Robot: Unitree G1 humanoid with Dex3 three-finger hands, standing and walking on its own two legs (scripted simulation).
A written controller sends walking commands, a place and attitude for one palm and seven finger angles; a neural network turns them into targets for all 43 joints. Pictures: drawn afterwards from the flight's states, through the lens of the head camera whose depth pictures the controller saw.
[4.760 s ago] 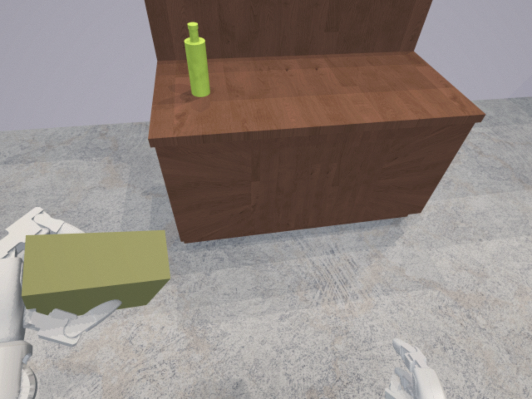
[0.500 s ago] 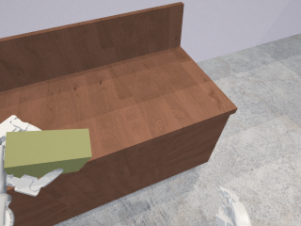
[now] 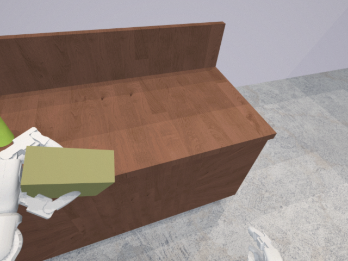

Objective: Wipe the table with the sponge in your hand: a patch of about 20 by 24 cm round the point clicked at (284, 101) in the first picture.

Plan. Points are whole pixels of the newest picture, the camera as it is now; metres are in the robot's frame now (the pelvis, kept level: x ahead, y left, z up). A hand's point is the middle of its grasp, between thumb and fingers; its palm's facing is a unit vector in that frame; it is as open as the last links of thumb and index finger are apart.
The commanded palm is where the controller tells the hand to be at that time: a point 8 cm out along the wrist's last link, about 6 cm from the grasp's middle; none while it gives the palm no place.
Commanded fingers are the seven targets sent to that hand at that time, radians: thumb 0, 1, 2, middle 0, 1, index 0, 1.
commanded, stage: come to a stop and stand still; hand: left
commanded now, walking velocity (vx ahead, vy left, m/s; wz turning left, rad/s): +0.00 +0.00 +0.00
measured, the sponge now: (81, 175) +0.23 +0.20 +0.13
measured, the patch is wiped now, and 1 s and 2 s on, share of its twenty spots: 0.00 0.00 0.00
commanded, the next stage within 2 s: look again from close up in 0.26 s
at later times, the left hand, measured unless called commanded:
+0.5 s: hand (22, 170) +0.21 +0.28 +0.16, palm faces +0.46 -0.81 -0.35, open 10.0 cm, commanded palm +0.15 +0.31 +0.18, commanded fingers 0.00 0.10 1.30 -1.20 -1.60 -1.20 -1.60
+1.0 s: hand (60, 146) +0.27 +0.25 +0.16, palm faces +0.43 -0.82 -0.37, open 10.0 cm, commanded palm +0.22 +0.28 +0.18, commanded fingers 0.00 0.10 1.30 -1.20 -1.60 -1.20 -1.60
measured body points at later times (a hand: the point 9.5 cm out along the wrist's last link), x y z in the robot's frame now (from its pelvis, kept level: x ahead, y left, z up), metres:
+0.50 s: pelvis +0.01 +0.02 +0.01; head -0.01 +0.04 +0.46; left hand +0.18 +0.32 +0.18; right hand +0.20 -0.18 -0.05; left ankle +0.05 +0.08 -0.73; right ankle +0.07 -0.11 -0.73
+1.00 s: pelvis +0.07 -0.01 +0.00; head +0.06 +0.00 +0.45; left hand +0.24 +0.29 +0.18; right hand +0.26 -0.23 -0.07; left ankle +0.05 +0.08 -0.73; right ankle +0.07 -0.11 -0.73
